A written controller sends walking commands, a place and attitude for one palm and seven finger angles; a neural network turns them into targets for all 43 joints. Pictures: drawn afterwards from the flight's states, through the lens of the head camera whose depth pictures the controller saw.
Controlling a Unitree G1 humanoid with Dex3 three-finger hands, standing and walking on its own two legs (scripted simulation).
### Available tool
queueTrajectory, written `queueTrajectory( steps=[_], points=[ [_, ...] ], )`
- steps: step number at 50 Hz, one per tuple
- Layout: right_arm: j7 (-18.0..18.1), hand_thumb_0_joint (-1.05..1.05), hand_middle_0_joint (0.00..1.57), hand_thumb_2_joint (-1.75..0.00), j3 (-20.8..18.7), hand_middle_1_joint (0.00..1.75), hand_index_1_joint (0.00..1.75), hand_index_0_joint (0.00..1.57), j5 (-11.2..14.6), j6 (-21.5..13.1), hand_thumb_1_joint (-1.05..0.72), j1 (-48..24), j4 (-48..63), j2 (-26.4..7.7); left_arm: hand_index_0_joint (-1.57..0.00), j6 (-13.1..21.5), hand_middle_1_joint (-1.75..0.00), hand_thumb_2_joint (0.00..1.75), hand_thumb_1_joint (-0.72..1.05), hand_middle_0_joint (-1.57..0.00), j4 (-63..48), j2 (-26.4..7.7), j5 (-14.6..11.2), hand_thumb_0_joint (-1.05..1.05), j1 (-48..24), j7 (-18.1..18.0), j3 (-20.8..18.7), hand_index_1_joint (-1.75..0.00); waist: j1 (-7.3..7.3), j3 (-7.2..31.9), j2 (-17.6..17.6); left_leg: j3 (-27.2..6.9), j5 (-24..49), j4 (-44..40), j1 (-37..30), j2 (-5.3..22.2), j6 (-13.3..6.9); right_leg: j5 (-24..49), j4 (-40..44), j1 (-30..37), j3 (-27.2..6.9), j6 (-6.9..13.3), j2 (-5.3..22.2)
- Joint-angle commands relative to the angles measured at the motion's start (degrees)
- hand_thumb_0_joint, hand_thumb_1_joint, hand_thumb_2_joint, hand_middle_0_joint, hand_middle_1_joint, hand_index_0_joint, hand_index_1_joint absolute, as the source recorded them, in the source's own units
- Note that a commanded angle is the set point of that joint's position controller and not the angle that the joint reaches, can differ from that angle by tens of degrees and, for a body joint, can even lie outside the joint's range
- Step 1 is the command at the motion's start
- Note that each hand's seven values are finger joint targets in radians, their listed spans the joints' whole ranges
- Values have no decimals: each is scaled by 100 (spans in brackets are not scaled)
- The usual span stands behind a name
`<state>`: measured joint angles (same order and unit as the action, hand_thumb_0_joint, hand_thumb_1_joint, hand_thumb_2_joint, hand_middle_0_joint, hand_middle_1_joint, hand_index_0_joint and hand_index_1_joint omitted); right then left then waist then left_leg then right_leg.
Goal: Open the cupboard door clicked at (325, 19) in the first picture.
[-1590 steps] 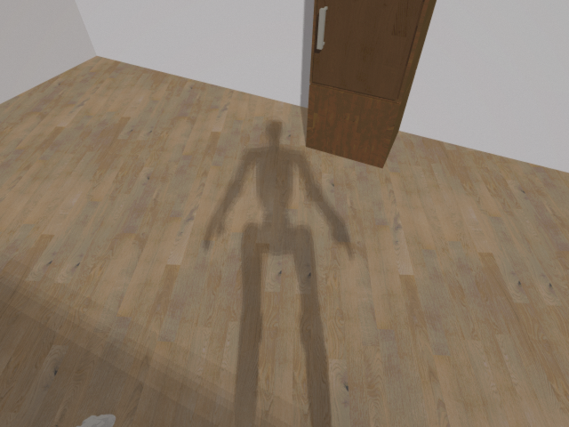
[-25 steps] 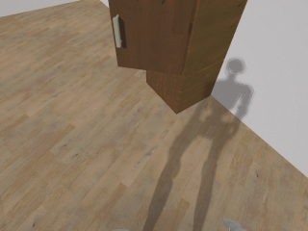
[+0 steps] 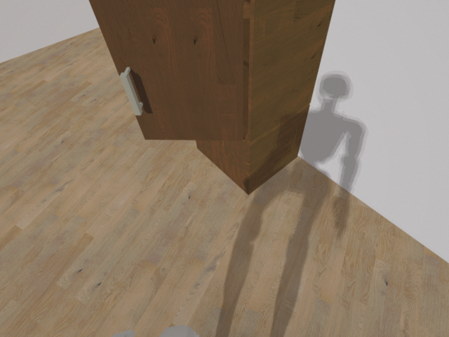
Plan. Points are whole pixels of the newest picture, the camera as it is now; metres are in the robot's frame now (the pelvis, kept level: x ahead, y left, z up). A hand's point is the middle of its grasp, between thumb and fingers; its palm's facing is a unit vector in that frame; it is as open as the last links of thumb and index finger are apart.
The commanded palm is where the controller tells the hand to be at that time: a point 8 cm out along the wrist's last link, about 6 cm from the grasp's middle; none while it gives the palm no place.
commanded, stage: take the last steps up to it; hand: left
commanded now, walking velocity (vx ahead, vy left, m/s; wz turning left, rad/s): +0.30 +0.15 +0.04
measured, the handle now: (133, 91) +0.87 +0.35 -0.09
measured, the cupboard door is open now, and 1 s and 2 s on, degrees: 46 46 46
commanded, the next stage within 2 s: come to a stop and stand still in 0.54 s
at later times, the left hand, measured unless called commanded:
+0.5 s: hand out of the picture +0.12 +0.26 -0.19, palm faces +0.12 -0.98 -0.14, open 7.4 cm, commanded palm none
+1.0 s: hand (125, 233) +0.38 +0.28 -0.18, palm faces -0.03 -0.98 -0.19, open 7.4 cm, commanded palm none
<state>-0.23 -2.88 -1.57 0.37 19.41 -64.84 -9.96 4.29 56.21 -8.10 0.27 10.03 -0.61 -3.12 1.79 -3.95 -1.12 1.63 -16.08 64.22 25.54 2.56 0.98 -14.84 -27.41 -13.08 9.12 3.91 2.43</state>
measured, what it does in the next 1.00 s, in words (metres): walks ahead: left foot, then right foot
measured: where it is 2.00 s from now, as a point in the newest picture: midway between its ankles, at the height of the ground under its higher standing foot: (211, 336)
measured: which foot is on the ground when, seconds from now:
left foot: up 0.00-0.36, down 0.38-1.00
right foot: down 0.00-0.36, up 0.38-0.78, down 0.80-1.00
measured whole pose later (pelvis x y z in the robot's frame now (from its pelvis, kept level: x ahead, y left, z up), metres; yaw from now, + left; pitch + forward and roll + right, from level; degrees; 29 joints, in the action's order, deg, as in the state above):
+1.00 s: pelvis +0.27 +0.12 -0.01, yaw -1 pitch +0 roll +0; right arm 1.6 -2.3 0.0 2.9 15.1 -62.3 -7.8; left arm -0.3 56.7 -9.0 1.2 5.9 -2.1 -1.4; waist 2.0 -5.4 1.3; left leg 2.8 -30.0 45.4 16.9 -0.3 2.2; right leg -13.4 -31.8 -18.4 4.6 0.8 2.9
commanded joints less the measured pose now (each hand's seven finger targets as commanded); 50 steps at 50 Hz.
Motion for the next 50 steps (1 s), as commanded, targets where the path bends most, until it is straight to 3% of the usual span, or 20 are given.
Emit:
queueTrajectory(
  steps=[1, 8, 13, 15, 16, 17, 18, 19, 20, 23, 26, 32, 36, 38, 39, 40, 42, 44, 47, 50],
  points=[
    [-36, 0, 20, -90, -22, 30, 30, 20, 11, -57, -90, 156, 308, -32, -20, 110, -30, 90, 90, -20, 270, -528, 66, 0, 1135, 3, -74, -30, -244, 313, 677, -57, 572, -361, 779, 313, 158, 2805, 1442, 792, -886, 181, 1418],
    [-164, 0, 20, -90, -17, 30, 30, 20, 38, -49, -90, -972, 790, -168, -20, 139, -30, 90, 90, -20, 565, -726, 81, 0, 1501, -12, -23, -30, -380, -117, 958, 141, 972, -1349, 1232, 318, 166, 2585, 1573, 1078, -665, 290, 1520],
    [-233, 0, 20, -90, 37, 30, 30, 20, 53, -153, -90, -1657, 1102, -212, -20, 64, -30, 90, 90, -20, 730, -893, 131, 0, 1646, -63, -51, -30, -490, -263, 1031, 329, 537, -2578, 625, 123, -47, 2660, 1337, 1218, -677, 268, 1721],
    [-191, 0, 20, -90, 25, 30, 30, 20, 52, -222, -90, -1371, 1049, -324, -20, 21, -30, 90, 90, -20, 754, -995, 140, 0, 1537, -67, -90, -30, -296, -98, 997, 464, 303, -3140, -269, -80, -186, 3110, 778, 1037, -579, 192, 1693],
    [-135, 0, 20, -90, 3, 30, 30, 20, 27, -262, -90, -686, 855, -436, -20, -2, -30, 90, 90, -20, 718, -1030, 121, 0, 1404, -63, -112, -30, 38, 191, 821, 632, 565, -3634, -1292, -301, -251, 3335, 43, 746, -275, 56, 1448],
    [-67, 0, 20, -90, -62, 30, 30, 20, -8, -297, -90, 132, 609, -772, -20, -25, -30, 90, 90, -20, 669, -928, 100, 0, 1439, -38, -79, -30, 330, 742, 323, 546, 880, -3791, -2572, -95, -344, 2690, -1108, 227, -118, -75, 1129],
    [26, 0, 20, -90, -219, 30, 30, 20, -82, -334, -90, 744, 501, -1432, -20, -57, -30, 90, 90, -20, 586, -586, 29, 0, 1758, 4, -44, -30, 444, 1466, -1099, -1222, 1701, -3713, -3926, 1359, -879, -91, -2654, -1158, 199, -327, 309],
    [101, 0, 20, -90, -263, 30, 30, 20, -14, -268, -90, 1099, 452, -1666, -20, -29, -30, 90, 90, -20, 386, -417, 36, 0, 1454, -12, 26, -30, 539, 1572, -1203, -2009, 2652, -4160, -3954, 2067, -1380, -2063, -4044, -1834, -257, -254, -16],
    [163, 0, 20, -90, -223, 30, 30, 20, 13, -277, -90, 763, 520, -1576, -20, -79, -30, 90, 90, -20, 273, -380, 29, 0, 1063, -55, 60, -30, 401, 1357, -895, -1995, 2398, -4397, -3330, 2140, -1432, -1906, -4864, -2181, -683, -209, 178],
    [206, 0, 20, -90, 6, 30, 30, 20, 15, -377, -90, -225, 817, -754, -20, -202, -30, 90, 90, -20, 403, -341, 99, 0, 991, 23, -17, -30, -96, 364, -487, -909, 1950, -4883, -1770, 1591, -1154, -795, -4698, -2063, -930, -278, 575],
    [207, 0, 20, -90, 77, 30, 30, 20, 29, -451, -90, -292, 767, -574, -20, -323, -30, 90, 90, -20, 482, -222, 112, 0, 1271, 40, -19, -30, -370, 342, -400, -308, 2489, -5097, -1474, 1287, -1077, -409, -4130, -1710, -807, -351, 512],
    [193, 0, 20, -90, 55, 30, 30, 20, -10, -437, -90, -8, 657, -542, -20, -392, -30, 90, 90, -20, 96, -217, 106, 0, 528, 51, -7, -30, -345, 124, -173, -36, 3018, -5147, -1518, 1260, -1173, 4, -2553, -1471, -696, -384, 433],
    [277, 0, 20, -90, 120, 30, 30, 20, -12, -357, -90, -24, 489, -575, -20, -425, -30, 90, 90, -20, 50, -279, 84, 0, 418, -41, 101, -30, -358, 305, -181, 46, 4543, -4404, -1665, 1221, -936, 178, -1220, -428, -604, -343, 152],
    [300, 0, 20, -90, 102, 30, 30, 20, 42, -263, -90, -48, 413, -583, -20, -449, -30, 90, 90, -20, 48, -494, 87, 0, 550, -83, 81, -30, -448, 352, -158, 97, 3976, -3979, -1618, 1028, -641, 770, -410, 119, -648, -346, 163],
    [305, 0, 20, -90, 100, 30, 30, 20, 79, -224, -90, -37, 413, -514, -20, -427, -30, 90, 90, -20, 64, -708, 94, 0, 703, -104, 49, -30, -489, 461, 130, 181, 3275, -3615, -1419, 722, -384, 2413, -58, 540, -982, -278, 349],
    [279, 0, 20, -90, 61, 30, 30, 20, 131, -172, -90, 136, 431, -476, -20, -400, -30, 90, 90, -20, 75, -989, 93, 0, 756, -133, 26, -30, -401, 520, 474, 252, 2166, -3329, -943, 363, -134, 4340, -259, 928, -1563, 66, 912],
    [246, 0, 20, -90, 42, 30, 30, 20, 181, 20, -90, 459, 346, -326, -20, -375, -30, 90, 90, -20, 83, -1277, 32, 0, 701, -181, -9, -30, -247, 977, 1257, 353, -657, -2598, -810, -116, 125, 5747, -161, 1139, -1988, 823, 1816],
    [253, 0, 20, -90, 2, 30, 30, 20, 182, 116, -90, 62, 470, -327, -20, -391, -30, 90, 90, -20, 45, -1258, 66, 0, 579, -242, -39, -30, -409, 973, 1462, 88, -1931, -1477, -519, -168, 80, 6021, 157, 1035, -2093, 1053, 1976],
    [231, 0, 20, -90, -14, 30, 30, 20, 189, 177, -90, 29, 482, -230, -20, -437, -30, 90, 90, -20, -108, -1260, 109, 0, 180, -256, -123, -30, -258, 899, 888, -63, -1672, -1528, -448, -165, 123, 5281, 188, 874, -1682, 889, 1734],
    [203, 0, 20, -90, -16, 30, 30, 20, 155, 171, -90, 285, 404, -65, -20, -482, -30, 90, 90, -20, -119, -1173, 113, 0, -37, -229, -162, -30, -98, 891, 931, 130, -647, -2849, -995, -198, 145, 3788, 30, 472, -1387, 529, 1302]
  ],
)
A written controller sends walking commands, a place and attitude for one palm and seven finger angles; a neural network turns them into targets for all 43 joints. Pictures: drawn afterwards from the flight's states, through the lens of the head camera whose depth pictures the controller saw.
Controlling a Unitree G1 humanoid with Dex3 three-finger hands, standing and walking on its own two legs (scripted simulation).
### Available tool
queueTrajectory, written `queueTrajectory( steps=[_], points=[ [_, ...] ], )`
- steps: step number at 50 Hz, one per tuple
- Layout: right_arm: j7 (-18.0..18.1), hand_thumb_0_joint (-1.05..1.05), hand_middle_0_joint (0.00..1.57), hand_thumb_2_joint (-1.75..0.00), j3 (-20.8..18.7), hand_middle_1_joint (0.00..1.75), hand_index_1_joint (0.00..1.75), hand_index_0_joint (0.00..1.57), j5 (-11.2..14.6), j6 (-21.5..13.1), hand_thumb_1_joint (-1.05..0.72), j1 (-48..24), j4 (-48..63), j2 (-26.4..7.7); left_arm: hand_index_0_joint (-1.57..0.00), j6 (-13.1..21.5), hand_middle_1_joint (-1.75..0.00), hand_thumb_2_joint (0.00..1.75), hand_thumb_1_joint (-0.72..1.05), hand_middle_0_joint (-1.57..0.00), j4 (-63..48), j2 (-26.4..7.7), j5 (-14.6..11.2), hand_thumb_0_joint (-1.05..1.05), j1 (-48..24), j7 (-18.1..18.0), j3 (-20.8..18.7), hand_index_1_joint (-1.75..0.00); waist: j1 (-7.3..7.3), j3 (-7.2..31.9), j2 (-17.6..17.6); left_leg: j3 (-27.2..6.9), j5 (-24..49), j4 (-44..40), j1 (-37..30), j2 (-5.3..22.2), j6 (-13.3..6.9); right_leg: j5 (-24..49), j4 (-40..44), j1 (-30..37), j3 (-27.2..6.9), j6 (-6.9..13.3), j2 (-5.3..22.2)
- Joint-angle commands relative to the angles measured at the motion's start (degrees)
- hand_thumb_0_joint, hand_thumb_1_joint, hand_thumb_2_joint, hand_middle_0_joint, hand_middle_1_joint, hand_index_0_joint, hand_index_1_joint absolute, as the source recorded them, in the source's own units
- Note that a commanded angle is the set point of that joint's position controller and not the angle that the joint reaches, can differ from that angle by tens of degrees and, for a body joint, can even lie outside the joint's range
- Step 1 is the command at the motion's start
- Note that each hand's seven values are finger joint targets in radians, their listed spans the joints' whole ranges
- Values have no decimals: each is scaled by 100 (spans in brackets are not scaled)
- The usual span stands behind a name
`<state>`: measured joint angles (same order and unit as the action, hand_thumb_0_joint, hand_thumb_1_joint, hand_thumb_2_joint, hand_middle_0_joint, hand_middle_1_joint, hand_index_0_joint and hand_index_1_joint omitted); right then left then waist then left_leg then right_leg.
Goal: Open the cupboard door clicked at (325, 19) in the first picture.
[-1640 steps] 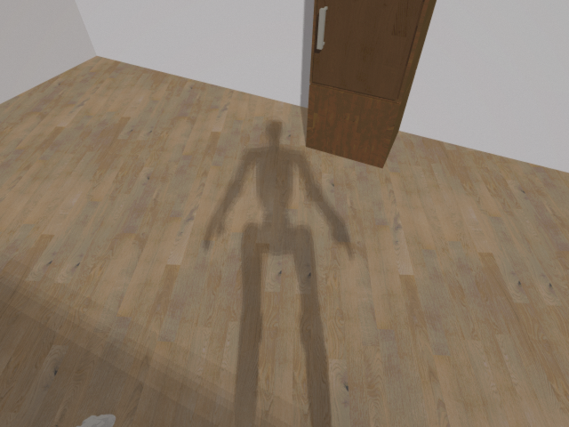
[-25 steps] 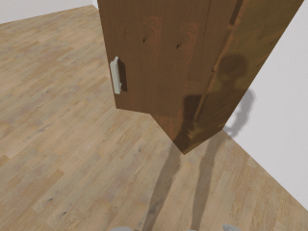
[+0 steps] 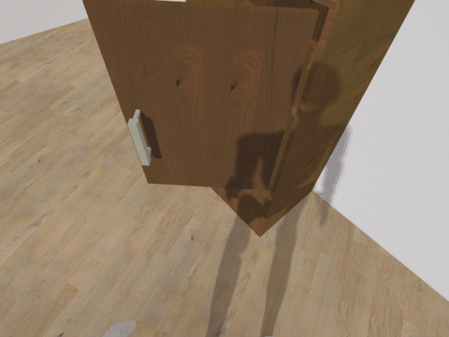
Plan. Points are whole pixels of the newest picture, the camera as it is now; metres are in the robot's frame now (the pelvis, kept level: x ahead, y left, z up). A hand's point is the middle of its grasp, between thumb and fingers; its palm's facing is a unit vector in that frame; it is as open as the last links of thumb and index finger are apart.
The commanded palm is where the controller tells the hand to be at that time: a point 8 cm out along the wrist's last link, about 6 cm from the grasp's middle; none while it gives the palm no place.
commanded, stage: come to a stop and stand still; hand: left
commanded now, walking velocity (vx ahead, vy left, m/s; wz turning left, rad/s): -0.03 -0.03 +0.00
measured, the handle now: (142, 138) +0.59 +0.24 -0.08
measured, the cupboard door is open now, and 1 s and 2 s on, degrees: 46 46 46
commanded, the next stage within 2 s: look again from close up in 1.02 s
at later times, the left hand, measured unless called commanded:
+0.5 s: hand out of the picture +0.01 +0.18 -0.17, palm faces -0.02 -0.97 -0.23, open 7.4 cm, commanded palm none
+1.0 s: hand out of the picture -0.03 +0.11 -0.17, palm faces +0.02 -0.98 -0.19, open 7.3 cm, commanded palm none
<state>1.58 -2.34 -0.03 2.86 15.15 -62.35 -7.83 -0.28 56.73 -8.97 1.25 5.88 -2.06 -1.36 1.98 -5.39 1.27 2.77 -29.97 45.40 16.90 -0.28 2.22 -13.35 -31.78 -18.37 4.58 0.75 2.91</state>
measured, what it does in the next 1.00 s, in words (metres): steps on the spot: right foot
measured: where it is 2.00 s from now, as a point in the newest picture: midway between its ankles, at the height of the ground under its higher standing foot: outside the picture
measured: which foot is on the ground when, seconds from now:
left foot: down 0.00-1.00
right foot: down 0.00-0.08, up 0.10-0.48, down 0.50-1.00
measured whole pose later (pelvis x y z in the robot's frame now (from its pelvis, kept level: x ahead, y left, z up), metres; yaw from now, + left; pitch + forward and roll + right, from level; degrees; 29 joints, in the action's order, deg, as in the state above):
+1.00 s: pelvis -0.03 -0.06 +0.01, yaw -1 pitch -1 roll +0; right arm 2.0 -1.2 -1.3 1.3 16.6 -67.1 -7.3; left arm -0.1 64.9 -8.0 0.0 15.2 -1.6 -1.0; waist 0.7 -3.0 -0.4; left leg 0.7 -13.0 24.7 10.4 4.8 4.3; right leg -18.2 -24.5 -5.4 4.7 3.2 -1.6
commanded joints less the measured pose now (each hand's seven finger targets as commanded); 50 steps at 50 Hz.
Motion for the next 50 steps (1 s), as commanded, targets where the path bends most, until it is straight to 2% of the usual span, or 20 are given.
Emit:
queueTrajectory(
  steps=[1, 2, 3, 4, 6, 8, 10, 16, 19, 21, 22, 23, 24, 25, 27, 30, 31, 35, 38, 50],
  points=[
    [14, 0, 20, -90, -76, 30, 30, 20, -15, -95, -90, 878, 119, -318, -20, -55, -30, 90, 90, -20, -190, -1039, -24, 0, 346, -62, -333, -30, -29, 999, 701, 85, 1421, -1641, -492, 98, -4, 2872, 325, 697, -829, 624, 1098],
    [14, 0, 20, -90, -100, 30, 30, 20, -42, -136, -90, 926, 112, -460, -20, -99, -30, 90, 90, -20, -211, -865, -79, 0, 389, -34, -312, -30, -29, 907, 180, -164, 2027, -2230, -933, 392, -121, 1721, 24, 170, -714, 371, 803],
    [21, 0, 20, -90, -151, 30, 30, 20, -107, -200, -90, 740, 291, -848, -20, -164, -30, 90, 90, -20, -302, -519, -112, 0, 539, 6, -269, -30, -139, 727, -1261, -1499, 2745, -2777, -582, 1472, -583, -234, -442, -298, -254, -35, 137],
    [56, 0, 20, -90, -191, 30, 30, 20, -169, -192, -90, 473, 502, -1129, -20, -207, -30, 90, 90, -20, -374, -451, -101, 0, 411, 8, -248, -30, -74, 401, -1637, -2019, 2663, -3197, 230, 2137, -1117, -1550, -1277, -255, -256, -130, -155],
    [172, 0, 20, -90, -118, 30, 30, 20, -194, -273, -90, 181, 547, -935, -20, -279, -30, 90, 90, -20, -279, -520, -20, 0, 366, 25, -287, -30, -161, 116, -1155, -1784, 2920, -3189, 278, 1929, -1213, -1495, -2331, -547, -781, -91, -134],
    [203, 0, 20, -90, -64, 30, 30, 20, -182, -324, -90, 14, 555, -868, -20, -231, -30, 90, 90, -20, -65, -494, -45, 0, 658, 76, -301, -30, -278, 299, -870, -1293, 3513, -2953, -352, 1712, -1110, -1154, -2551, -745, -816, -145, -130],
    [224, 0, 20, -90, -80, 30, 30, 20, -162, -348, -90, 142, 504, -879, -20, -204, -30, 90, 90, -20, 15, -506, -40, 0, 681, 110, -290, -30, -189, 442, -686, -1086, 4249, -2787, -916, 1720, -1107, -1048, -2472, -902, -738, -199, -102],
    [204, 0, 20, -90, -199, 30, 30, 20, -180, -296, -90, 476, 366, -1188, -20, -228, -30, 90, 90, -20, -104, -480, -41, 0, 417, 166, -240, -30, 101, 561, -956, -1073, 4548, -2672, -1330, 1876, -1176, -1386, -1729, -664, -469, -218, -35],
    [159, 0, 20, -90, -229, 30, 30, 20, -174, -260, -90, 326, 333, -1279, -20, -201, -30, 90, 90, -20, -36, -418, -53, 0, 546, 169, -188, -30, 70, 672, -1163, -983, 3954, -2641, -1237, 1730, -1098, -1400, -983, -208, -240, -169, -98],
    [128, 0, 20, -90, -231, 30, 30, 20, -145, -256, -90, 223, 321, -1280, -20, -153, -30, 90, 90, -20, 63, -449, -62, 0, 819, 161, -192, -30, -59, 739, -1114, -888, 3830, -2431, -938, 1571, -968, -810, -35, 440, -113, -123, -173],
    [117, 0, 20, -90, -230, 30, 30, 20, -112, -247, -90, 102, 335, -1267, -20, -126, -30, 90, 90, -20, 177, -470, -62, 0, 1128, 145, -195, -30, -220, 820, -949, -768, 3364, -2236, -712, 1412, -806, -121, 672, 927, -59, -113, -182],
    [93, 0, 20, -90, -214, 30, 30, 20, -69, -244, -90, 108, 328, -1093, -20, -77, -30, 90, 90, -20, 239, -625, -37, 0, 1256, 112, -200, -30, -247, 788, -417, -562, 2667, -1966, -376, 1082, -539, 323, 1282, 1312, -345, -63, 36],
    [61, 0, 20, -90, -159, 30, 30, 20, -31, -226, -90, 113, 378, -793, -20, -35, -30, 90, 90, -20, 246, -906, -8, 0, 1180, 73, -220, -30, -163, 549, 474, -51, 1534, -1637, 129, 587, -216, 375, 1613, 1287, -1176, 202, 806],
    [-8, 0, 20, -90, -67, 30, 30, 20, -43, -181, -90, 20, 431, -565, -20, -17, -30, 90, 90, -20, 202, -1089, -26, 0, 973, 60, -203, -30, -122, 330, 819, 100, 748, -1528, 39, 286, -79, 111, 1864, 718, -1383, 468, 1281],
    [-8, 0, 20, -90, -47, 30, 30, 20, -124, -146, -90, -36, 325, -576, -20, 71, -30, 90, 90, -20, 255, -922, -34, 0, 745, 39, -152, -30, -106, 104, 1323, -24, 979, -1261, -128, 299, -86, 990, 1651, 410, -1194, 592, 1023],
    [21, 0, 20, -90, -12, 30, 30, 20, -101, -219, -90, 301, -9, -515, -20, 117, -30, 90, 90, -20, 364, -665, -88, 0, 746, 23, -84, -30, -50, 299, 631, -108, 2080, -1713, -553, 379, -95, 1884, 1132, 672, -781, 444, 723],
    [31, 0, 20, -90, 8, 30, 30, 20, -100, -244, -90, 410, -106, -543, -20, 118, -30, 90, 90, -20, 379, -639, -107, 0, 751, 16, -82, -30, -28, 302, 313, -172, 2613, -1897, -704, 484, -106, 1747, 1032, 643, -700, 351, 622],
    [70, 0, 20, -90, 39, 30, 30, 20, -98, -245, -90, 374, -250, -558, -20, 53, -30, 90, 90, -20, 481, -611, -124, 0, 869, 28, -80, -30, -146, 132, -355, -252, 2732, -2115, -711, 640, -142, 823, 1223, 717, -642, 201, 350],
    [72, 0, 20, -90, 40, 30, 30, 20, -108, -209, -90, 404, -273, -554, -20, 51, -30, 90, 90, -20, 521, -629, -128, 0, 890, 32, -74, -30, -128, -4, 47, -187, 2353, -2138, -676, 583, -93, 438, 1461, 641, -725, 226, 412],
    [109, 0, 20, -90, 71, 30, 30, 20, -95, -242, -90, 501, -336, -441, -20, 100, -30, 90, 90, -20, 628, -477, -116, 0, 1212, 2, -61, -30, -156, 97, 99, -141, 2589, -2186, -852, 630, -106, 1119, 1420, 874, -640, 211, 351]
  ],
)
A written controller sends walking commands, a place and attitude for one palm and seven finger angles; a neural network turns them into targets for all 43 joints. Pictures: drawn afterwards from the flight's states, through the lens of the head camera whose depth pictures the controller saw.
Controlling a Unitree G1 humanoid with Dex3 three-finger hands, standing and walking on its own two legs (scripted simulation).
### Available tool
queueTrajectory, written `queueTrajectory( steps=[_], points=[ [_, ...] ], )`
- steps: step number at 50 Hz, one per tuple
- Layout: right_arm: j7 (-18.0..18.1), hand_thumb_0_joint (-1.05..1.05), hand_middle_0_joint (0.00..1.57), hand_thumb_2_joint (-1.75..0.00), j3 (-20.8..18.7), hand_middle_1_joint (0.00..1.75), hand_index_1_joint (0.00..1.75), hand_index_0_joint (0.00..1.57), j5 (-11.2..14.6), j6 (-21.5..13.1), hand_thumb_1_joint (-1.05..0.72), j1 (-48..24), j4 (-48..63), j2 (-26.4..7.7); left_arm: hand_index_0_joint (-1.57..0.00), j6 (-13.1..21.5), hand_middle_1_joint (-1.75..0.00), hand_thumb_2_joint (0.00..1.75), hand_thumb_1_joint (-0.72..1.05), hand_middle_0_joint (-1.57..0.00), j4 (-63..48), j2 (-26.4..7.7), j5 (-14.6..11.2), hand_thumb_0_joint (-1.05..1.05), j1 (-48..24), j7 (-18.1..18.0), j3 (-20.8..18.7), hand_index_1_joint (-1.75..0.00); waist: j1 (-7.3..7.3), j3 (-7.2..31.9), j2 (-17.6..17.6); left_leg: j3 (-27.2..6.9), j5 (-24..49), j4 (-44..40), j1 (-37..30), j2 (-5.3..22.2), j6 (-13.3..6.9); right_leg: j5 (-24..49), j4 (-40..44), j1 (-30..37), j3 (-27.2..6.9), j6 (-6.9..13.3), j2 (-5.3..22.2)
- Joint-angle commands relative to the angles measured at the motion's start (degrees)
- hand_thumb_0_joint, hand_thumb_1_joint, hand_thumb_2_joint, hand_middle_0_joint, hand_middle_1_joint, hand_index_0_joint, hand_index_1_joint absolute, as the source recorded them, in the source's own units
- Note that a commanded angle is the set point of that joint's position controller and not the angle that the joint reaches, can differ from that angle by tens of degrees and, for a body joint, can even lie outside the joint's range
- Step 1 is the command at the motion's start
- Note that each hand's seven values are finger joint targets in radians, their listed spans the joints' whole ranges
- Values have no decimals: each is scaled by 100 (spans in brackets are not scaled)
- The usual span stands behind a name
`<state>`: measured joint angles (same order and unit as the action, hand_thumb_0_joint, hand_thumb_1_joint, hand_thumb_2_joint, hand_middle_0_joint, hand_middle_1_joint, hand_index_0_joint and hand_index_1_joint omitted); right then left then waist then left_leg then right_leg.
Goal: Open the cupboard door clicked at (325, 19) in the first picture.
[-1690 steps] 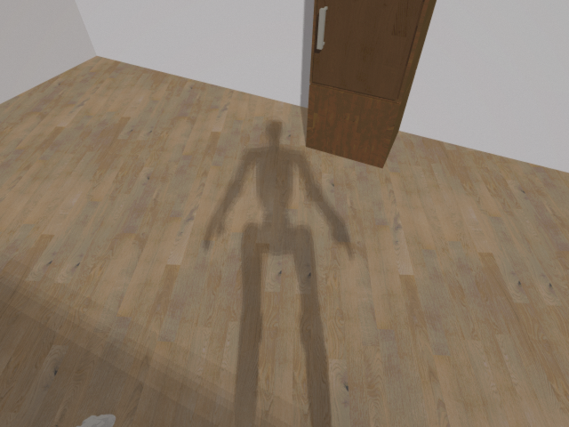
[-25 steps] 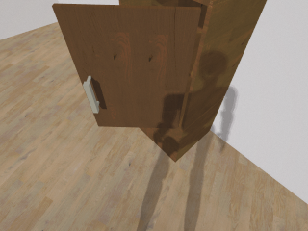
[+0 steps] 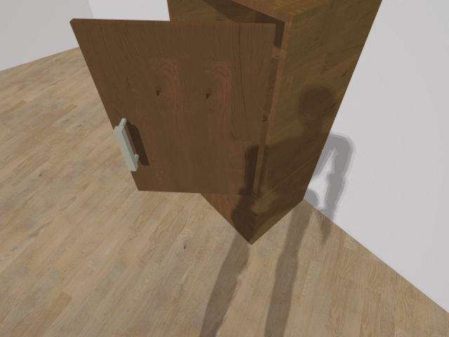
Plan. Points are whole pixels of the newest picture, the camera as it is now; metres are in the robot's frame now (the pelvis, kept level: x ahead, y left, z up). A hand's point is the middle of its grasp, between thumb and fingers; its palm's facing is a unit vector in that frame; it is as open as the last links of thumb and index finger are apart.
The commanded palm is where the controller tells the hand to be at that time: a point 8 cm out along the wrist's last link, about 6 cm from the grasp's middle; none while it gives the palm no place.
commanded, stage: come to a stop and stand still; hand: left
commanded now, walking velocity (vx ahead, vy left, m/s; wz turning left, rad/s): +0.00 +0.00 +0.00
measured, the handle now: (128, 145) +0.61 +0.31 -0.08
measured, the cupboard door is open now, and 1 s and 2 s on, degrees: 46 46 46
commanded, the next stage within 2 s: look again from close up in 0.02 s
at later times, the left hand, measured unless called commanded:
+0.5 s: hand out of the picture +0.02 +0.23 -0.18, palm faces -0.01 -0.97 -0.22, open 7.4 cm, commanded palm none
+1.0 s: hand out of the picture +0.01 +0.23 -0.19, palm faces -0.02 -0.98 -0.19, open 7.4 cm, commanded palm none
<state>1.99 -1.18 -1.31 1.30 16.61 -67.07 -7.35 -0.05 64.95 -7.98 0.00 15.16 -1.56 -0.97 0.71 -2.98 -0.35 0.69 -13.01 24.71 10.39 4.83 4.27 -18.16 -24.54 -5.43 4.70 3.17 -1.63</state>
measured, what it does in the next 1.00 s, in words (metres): shifts its weight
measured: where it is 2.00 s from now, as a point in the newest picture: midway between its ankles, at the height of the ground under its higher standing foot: outside the picture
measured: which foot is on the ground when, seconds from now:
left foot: down 0.00-1.00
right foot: down 0.00-1.00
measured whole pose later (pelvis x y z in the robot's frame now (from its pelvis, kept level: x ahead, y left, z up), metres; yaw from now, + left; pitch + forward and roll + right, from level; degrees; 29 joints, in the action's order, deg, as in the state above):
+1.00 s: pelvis +0.02 +0.06 -0.01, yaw -3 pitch +0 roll +0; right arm 0.2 -0.2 -1.4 0.3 18.2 -62.3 -10.3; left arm 0.5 61.1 -9.5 1.4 19.3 -1.1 -0.5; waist -0.6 -1.4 0.4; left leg 3.9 -20.6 34.9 14.4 -0.4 -1.9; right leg -23.2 -32.9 -9.8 0.7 -1.3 2.3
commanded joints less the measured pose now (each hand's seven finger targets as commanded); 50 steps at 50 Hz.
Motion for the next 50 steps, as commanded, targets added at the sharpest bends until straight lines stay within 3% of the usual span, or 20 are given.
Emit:
queueTrajectory(
  steps=[1, 5, 6, 7, 8, 9, 10, 11, 12, 13, 15, 17, 19, 24, 37, 39, 42, 45, 48, 50],
  points=[
    [72, 0, 20, -90, -47, 30, 30, 20, 34, -93, -90, 358, 131, -507, -20, 76, -30, 90, 90, -20, -181, -584, 7, 0, 285, -45, -100, -30, -20, -151, 172, 57, 949, -121, -167, 111, -310, 1703, 649, -399, -649, -38, 823],
    [96, 0, 20, -90, -37, 30, 30, 20, 46, -118, -90, 326, 144, -487, -20, 81, -30, 90, 90, -20, -142, -515, 17, 0, 397, -56, -89, -30, -48, -109, 156, 68, 1119, -127, -249, 147, -333, 2000, 570, -322, -600, -58, 786],
    [10, 0, 20, -90, -47, 30, 30, 20, 120, -255, -90, -596, 658, -616, -20, 319, -30, 90, 90, -20, 43, -678, 128, 0, 1153, -314, -102, -30, -440, -150, 367, 389, 540, 1523, 437, 34, -260, 5626, 546, -421, -1409, -613, 1286],
    [-32, 0, 20, -90, -14, 30, 30, 20, 95, -212, -90, -228, 932, -281, -20, 399, -30, 90, 90, -20, -227, -914, 146, 0, 985, -298, -137, -30, -38, 175, 340, 17, -835, 1736, 1030, -179, -429, 6602, 95, 235, -1427, -371, 1603],
    [-49, 0, 20, -90, -21, 30, 30, 20, 110, -239, -90, -101, 951, -286, -20, 402, -30, 90, 90, -20, -319, -849, 173, 0, 855, -277, -107, -30, -10, 469, 286, 39, -933, 1597, 1067, -73, -473, 6060, -109, 391, -1155, 113, 1498],
    [-65, 0, 20, -90, -11, 30, 30, 20, 126, -272, -90, 20, 970, -263, -20, 415, -30, 90, 90, -20, -437, -835, 172, 0, 772, -261, -103, -30, 40, 745, 372, 155, -768, 1193, 900, -200, -455, 5810, -289, 551, -1032, 265, 1322],
    [-74, 0, 20, -90, -7, 30, 30, 20, 101, -293, -90, 205, 901, -276, -20, 405, -30, 90, 90, -20, -508, -824, 139, 0, 584, -250, -119, -30, 124, 811, 227, 253, -170, 591, 428, -276, -468, 5552, -573, 434, -754, 207, 1151],
    [-66, 0, 20, -90, -10, 30, 30, 20, 83, -334, -90, 396, 849, -393, -20, 378, -30, 90, 90, -20, -538, -714, 101, 0, 619, -250, -91, -30, 142, 810, 98, 70, 947, 328, 75, -136, -550, 4690, -829, 148, -689, 64, 918],
    [-33, 0, 20, -90, -26, 30, 30, 20, 66, -361, -90, 439, 844, -600, -20, 323, -30, 90, 90, -20, -561, -582, 77, 0, 692, -240, -63, -30, 52, 813, -20, -133, 2170, 539, -131, 182, -680, 3498, -745, -170, -611, -54, 755],
    [4, 0, 20, -90, -35, 30, 30, 20, 67, -342, -90, 373, 874, -706, -20, 259, -30, 90, 90, -20, -590, -488, 93, 0, 754, -238, -55, -30, -13, 605, -267, -201, 2504, 594, -149, 345, -726, 2349, -541, -436, -583, -75, 624],
    [30, 0, 20, -90, 1, 30, 30, 20, 54, -316, -90, 231, 903, -683, -20, 182, -30, 90, 90, -20, -559, -478, 107, 0, 713, -217, -24, -30, -61, 84, -636, -303, 2443, 467, 82, 332, -771, 1357, -359, -644, -557, -86, 508],
    [20, 0, 20, -90, 6, 30, 30, 20, 52, -286, -90, 125, 989, -747, -20, 119, -30, 90, 90, -20, -573, -529, 107, 0, 670, -181, -8, -30, -77, -148, -243, -348, 1577, 285, 283, 251, -744, 883, -250, -745, -591, -104, 492],
    [1, 0, 20, -90, 14, 30, 30, 20, 52, -270, -90, 38, 1027, -750, -20, 99, -30, 90, 90, -20, -611, -568, 104, 0, 561, -141, 16, -30, -70, -359, 46, -360, 729, 38, 431, 168, -724, 633, -102, -885, -677, -107, 531],
    [-38, 0, 20, -90, 26, 30, 30, 20, 31, -284, -90, -28, 1028, -878, -20, 62, -30, 90, 90, -20, -682, -717, 109, 0, 469, -86, 30, -30, -103, -341, -72, -459, -13, -371, 474, 146, -754, 191, -30, -886, -668, -150, 534],
    [-31, 0, 20, -90, 52, 30, 30, 20, 65, -353, -90, 3, 743, -1004, -20, 102, -30, 90, 90, -20, -572, -952, 93, 0, 379, -58, 23, -30, -112, 119, 66, -280, 915, -264, 42, 147, -729, 969, -1, -604, -746, -174, 687],
    [-53, 0, 20, -90, 69, 30, 30, 20, 55, -317, -90, 103, 672, -949, -20, 82, -30, 90, 90, -20, -536, -897, 104, 0, 449, -55, 27, -30, -125, 154, -5, -228, 305, -230, 90, 88, -727, 442, -49, -583, -751, -134, 690],
    [-99, 0, 20, -90, 45, 30, 30, 20, 35, -246, -90, 108, 703, -929, -20, 46, -30, 90, 90, -20, -553, -920, 147, 0, 504, -23, -18, -30, -154, -294, -41, -212, -789, -199, 516, -9, -754, -589, -4, -835, -858, -24, 688],
    [-133, 0, 20, -90, 34, 30, 30, 20, 22, -214, -90, 114, 804, -833, -20, 53, -30, 90, 90, -20, -560, -1014, 162, 0, 631, -8, -81, -30, -205, -515, 376, -20, -1021, 224, 885, -232, -720, -989, 237, -821, -1214, 143, 914],
    [-137, 0, 20, -90, 39, 30, 30, 20, 8, -260, -90, 98, 924, -706, -20, 101, -30, 90, 90, -20, -530, -1212, 141, 0, 872, -35, -204, -30, -239, -334, 1010, 417, -700, 1089, 1264, -457, -579, 135, 419, -332, -1851, 458, 1546],
    [-133, 0, 20, -90, 30, 30, 30, 20, 13, -299, -90, 163, 935, -661, -20, 114, -30, 90, 90, -20, -560, -1226, 165, 0, 895, -58, -263, -30, -207, -273, 863, 471, -546, 963, 1078, -431, -579, 974, 133, -258, -1675, 509, 1599]
  ],
)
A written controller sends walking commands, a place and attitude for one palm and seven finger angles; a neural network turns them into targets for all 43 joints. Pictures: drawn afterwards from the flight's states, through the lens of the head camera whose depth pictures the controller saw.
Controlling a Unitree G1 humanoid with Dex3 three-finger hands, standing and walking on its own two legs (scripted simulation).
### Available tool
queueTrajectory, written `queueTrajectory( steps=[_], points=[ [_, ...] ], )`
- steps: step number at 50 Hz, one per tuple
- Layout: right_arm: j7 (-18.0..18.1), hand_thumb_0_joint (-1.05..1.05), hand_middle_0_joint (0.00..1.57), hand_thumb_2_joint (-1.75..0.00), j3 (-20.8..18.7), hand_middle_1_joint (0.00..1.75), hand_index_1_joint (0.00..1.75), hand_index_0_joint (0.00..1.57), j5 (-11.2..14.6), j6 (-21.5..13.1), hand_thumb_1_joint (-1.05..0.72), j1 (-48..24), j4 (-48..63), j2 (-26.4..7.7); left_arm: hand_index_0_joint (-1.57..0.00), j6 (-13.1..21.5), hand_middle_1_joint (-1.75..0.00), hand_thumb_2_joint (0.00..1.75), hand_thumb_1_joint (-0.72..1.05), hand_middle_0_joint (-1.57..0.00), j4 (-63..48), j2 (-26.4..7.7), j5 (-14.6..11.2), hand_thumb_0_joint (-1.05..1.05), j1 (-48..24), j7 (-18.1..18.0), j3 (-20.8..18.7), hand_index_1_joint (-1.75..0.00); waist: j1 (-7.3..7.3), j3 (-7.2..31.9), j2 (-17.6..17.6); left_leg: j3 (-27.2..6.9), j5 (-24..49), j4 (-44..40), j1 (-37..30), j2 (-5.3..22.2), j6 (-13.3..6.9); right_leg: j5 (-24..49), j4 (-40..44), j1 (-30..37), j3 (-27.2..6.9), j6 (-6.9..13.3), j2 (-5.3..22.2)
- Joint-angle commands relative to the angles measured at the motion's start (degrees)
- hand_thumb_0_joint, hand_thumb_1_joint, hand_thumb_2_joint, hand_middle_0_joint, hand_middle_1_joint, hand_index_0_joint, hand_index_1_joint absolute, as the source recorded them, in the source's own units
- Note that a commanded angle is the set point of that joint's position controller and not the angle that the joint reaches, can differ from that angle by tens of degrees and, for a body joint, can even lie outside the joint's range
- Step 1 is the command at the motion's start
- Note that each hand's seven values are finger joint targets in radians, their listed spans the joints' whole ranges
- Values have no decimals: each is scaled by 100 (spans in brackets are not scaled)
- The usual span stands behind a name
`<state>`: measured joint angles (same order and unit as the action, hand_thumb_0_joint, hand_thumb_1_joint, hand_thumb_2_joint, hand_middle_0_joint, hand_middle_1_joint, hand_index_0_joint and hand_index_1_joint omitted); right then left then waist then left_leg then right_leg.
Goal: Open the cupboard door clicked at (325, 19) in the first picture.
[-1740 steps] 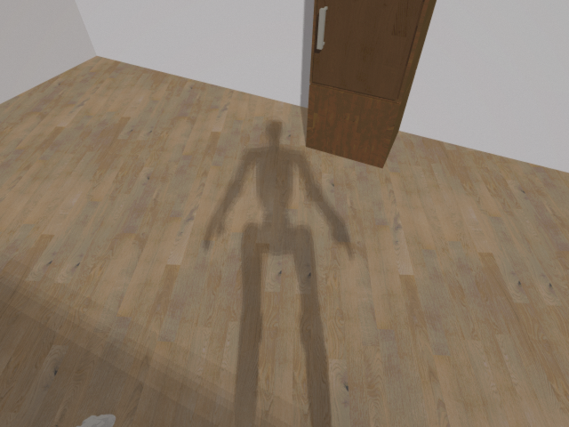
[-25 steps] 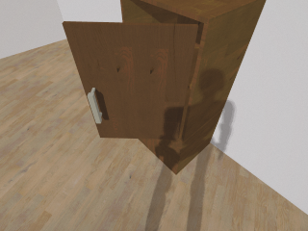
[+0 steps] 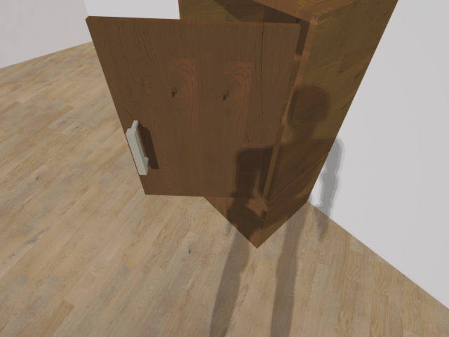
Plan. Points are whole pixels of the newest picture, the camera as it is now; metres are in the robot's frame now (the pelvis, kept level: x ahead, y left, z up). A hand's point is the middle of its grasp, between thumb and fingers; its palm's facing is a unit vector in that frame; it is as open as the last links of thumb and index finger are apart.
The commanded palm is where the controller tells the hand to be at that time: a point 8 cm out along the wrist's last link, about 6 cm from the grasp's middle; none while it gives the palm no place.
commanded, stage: shuffle to correct the standing spot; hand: left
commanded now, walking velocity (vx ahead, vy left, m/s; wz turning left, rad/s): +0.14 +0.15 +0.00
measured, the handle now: (139, 148) +0.59 +0.28 -0.07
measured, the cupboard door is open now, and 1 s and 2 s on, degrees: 46 46 46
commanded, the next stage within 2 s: come to a stop and stand still in 0.06 s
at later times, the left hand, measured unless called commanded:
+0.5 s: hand out of the picture +0.15 +0.17 -0.16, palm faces +0.01 -0.97 -0.23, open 7.4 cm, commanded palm none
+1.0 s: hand out of the picture +0.04 +0.25 -0.15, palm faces +0.02 -0.96 -0.29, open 7.4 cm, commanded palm none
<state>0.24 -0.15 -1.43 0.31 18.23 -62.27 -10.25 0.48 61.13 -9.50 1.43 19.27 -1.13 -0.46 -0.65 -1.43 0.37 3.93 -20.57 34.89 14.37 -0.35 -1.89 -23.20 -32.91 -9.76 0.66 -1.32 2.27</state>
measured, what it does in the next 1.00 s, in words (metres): steps on the spot: right foot, then left foot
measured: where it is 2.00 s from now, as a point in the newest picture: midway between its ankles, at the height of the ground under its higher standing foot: outside the picture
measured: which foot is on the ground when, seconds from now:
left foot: down 0.00-0.38, up 0.40-0.66, down 0.68-1.00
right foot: down 0.00-0.08, up 0.10-0.34, down 0.36-1.00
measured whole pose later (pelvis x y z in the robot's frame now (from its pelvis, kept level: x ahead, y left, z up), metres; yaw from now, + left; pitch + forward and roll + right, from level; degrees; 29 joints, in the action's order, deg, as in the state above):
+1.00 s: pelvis +0.05 +0.05 +0.01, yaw +0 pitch -1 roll +1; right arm 0.2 -0.2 -1.4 0.3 15.5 -54.4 -12.2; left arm -0.8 59.4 -11.4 1.1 19.5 -0.9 0.2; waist -1.3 -1.5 -2.8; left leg 5.8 -17.8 28.3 10.2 -1.9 -2.6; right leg -12.4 -31.2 -18.3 0.4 -1.4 4.0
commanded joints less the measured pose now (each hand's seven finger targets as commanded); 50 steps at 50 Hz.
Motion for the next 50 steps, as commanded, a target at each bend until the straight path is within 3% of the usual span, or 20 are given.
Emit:
queueTrajectory(
  steps=[1, 2, 3, 4, 6, 9, 16, 17, 18, 19, 20, 25, 31, 32, 33, 34, 35, 36, 40, 50],
  points=[
    [47, 0, 20, -90, -63, 30, 30, 20, 38, -229, -90, 133, 404, -394, -20, 46, -30, 90, 90, -20, -208, -1042, 29, 0, 400, -101, -317, -30, 7, -382, 531, 93, 606, -356, 282, 115, 4, 1731, 653, -14, -962, 847, 1030],
    [62, 0, 20, -90, -75, 30, 30, 20, 35, -260, -90, 449, 298, -502, -20, 23, -30, 90, 90, -20, -257, -911, 29, 0, 249, -91, -299, -30, 171, -235, -38, -200, 1546, -670, -427, 305, -103, 1841, -23, -383, -425, 665, 609],
    [106, 0, 20, -90, -137, 30, 30, 20, -3, -286, -90, 961, 137, -801, -20, 7, -30, 90, 90, -20, -346, -701, 19, 0, 53, -80, -248, -30, 360, -34, -1093, -1094, 3011, -907, -1337, 950, -488, 1046, -1246, -1218, 293, 404, 27],
    [160, 0, 20, -90, -151, 30, 30, 20, -2, -279, -90, 1469, -3, -920, -20, 32, -30, 90, 90, -20, -521, -514, 11, 0, -330, -92, -175, -30, 522, -136, -1832, -1902, 4568, -1392, -1885, 1608, -985, -1157, -2431, -2312, 547, 263, -282],
    [190, 0, 20, -90, -91, 30, 30, 20, -6, -271, -90, 1358, 48, -723, -20, 69, -30, 90, 90, -20, -679, -476, -4, 0, -758, -96, -193, -30, 445, -303, -840, -1917, 4956, -1280, -1765, 1910, -1499, -1275, -3283, -2787, 163, 373, 145],
    [189, 0, 20, -90, -81, 30, 30, 20, -27, -287, -90, 756, 301, -677, -20, -27, -30, 90, 90, -20, -678, -256, -17, 0, -737, -2, -174, -30, 179, -402, -593, -1402, 3877, -1665, -972, 1564, -1333, -702, -2835, -2266, 333, 290, 229],
    [223, 0, 20, -90, -145, 30, 30, 20, 65, -259, -90, 262, 357, -636, -20, 10, -30, 90, 90, -20, -584, -367, -29, 0, -134, -89, -175, -30, -245, 21, -238, -642, 4096, -873, -486, 1073, -543, 1698, 314, -160, 334, 182, 76],
    [205, 0, 20, -90, -156, 30, 30, 20, 99, -267, -90, 322, 360, -565, -20, 75, -30, 90, 90, -20, -547, -648, -18, 0, 103, -119, -221, -30, -303, 295, 146, -545, 3234, -484, -302, 834, -291, 2730, 561, 392, -121, 267, 396],
    [183, 0, 20, -90, -178, 30, 30, 20, 128, -243, -90, 511, 388, -413, -20, 113, -30, 90, 90, -20, -535, -942, -7, 0, 184, -153, -267, -30, -200, 487, 747, -329, 1417, 43, 380, 325, -37, 4314, 375, 854, -1249, 746, 1287],
    [178, 0, 20, -90, -194, 30, 30, 20, 140, -161, -90, 704, 388, -223, -20, 108, -30, 90, 90, -20, -546, -1130, -47, 0, 142, -146, -271, -30, -64, 521, 1009, -155, -670, 473, 562, -36, 144, 5065, 653, 730, -1674, 1325, 2107],
    [203, 0, 20, -90, -184, 30, 30, 20, 117, -41, -90, 478, 433, -99, -20, 114, -30, 90, 90, -20, -571, -1083, -42, 0, 166, -165, -289, -30, -183, 593, 1431, -171, -1571, 1294, 556, 8, 196, 5321, 947, 500, -1922, 1646, 2240],
    [91, 0, 20, -90, -208, 30, 30, 20, 100, 54, -90, 99, 433, 8, -20, 24, -30, 90, 90, -20, -858, -1022, 38, 0, -573, -195, -320, -30, -39, 462, 609, -203, -935, 1537, 525, 130, 313, 3747, 1149, -326, -1079, 1423, 1597],
    [73, 0, 20, -90, -191, 30, 30, 20, 88, 16, -90, 366, 452, 17, -20, -69, -30, 90, 90, -20, -873, -1081, 7, 0, -670, -129, -367, -30, 152, 413, 759, 129, 378, -573, -545, -8, 339, 1804, 1047, -964, -804, 887, 1097],
    [79, 0, 20, -90, -192, 30, 30, 20, 86, -9, -90, 505, 391, -60, -20, -100, -30, 90, 90, -20, -893, -983, -16, 0, -745, -115, -338, -30, 221, 363, 566, 61, 591, -1061, -864, 112, 296, 1222, 884, -1185, -643, 674, 885],
    [65, 0, 20, -90, -340, 30, 30, 20, 80, 1, -90, -44, 798, -778, -20, -12, -30, 90, 90, -20, -646, -930, -74, 0, -251, -277, -230, -30, 132, 725, -1278, 131, 351, -568, -432, 554, 319, 1156, 634, -377, -553, 537, 830],
    [43, 0, 20, -90, -257, 30, 30, 20, 5, -28, -90, -48, 1104, -404, -20, -14, -30, 90, 90, -20, -941, -1041, -56, 0, -396, -242, -220, -30, 165, 707, -1384, -180, 32, -834, 90, 429, 199, 304, 364, -454, -602, 584, 701],
    [40, 0, 20, -90, -228, 30, 30, 20, -49, -8, -90, -141, 1228, -513, -20, -33, -30, 90, 90, -20, -993, -939, -29, 0, -466, -197, -213, -30, 80, 258, -1111, -321, -309, -963, 468, 657, 66, -152, 426, -693, -314, 524, 482],
    [13, 0, 20, -90, -218, 30, 30, 20, -46, -27, -90, -328, 1354, -598, -20, -125, -30, 90, 90, -20, -996, -907, -4, 0, -635, -130, -164, -30, 110, -328, -1483, -732, -744, -1483, 918, 689, -4, -211, 197, -930, -14, 413, 251],
    [38, 0, 20, -90, -210, 30, 30, 20, -3, -64, -90, -493, 1549, -829, -20, -153, -30, 90, 90, -20, -820, -659, 24, 0, -237, 1, -80, -30, -86, -761, -380, -1082, -1154, -2120, 1433, 921, -244, 647, -148, -545, 249, 267, -44],
    [62, 0, 20, -90, -111, 30, 30, 20, 44, -223, -90, -108, 1000, -891, -20, 65, -30, 90, 90, -20, -502, -854, -53, 0, -237, -11, -37, -30, 96, -123, 19, -729, 391, -1809, -10, 632, -158, 1194, 660, -505, -407, 313, 256]
  ],
)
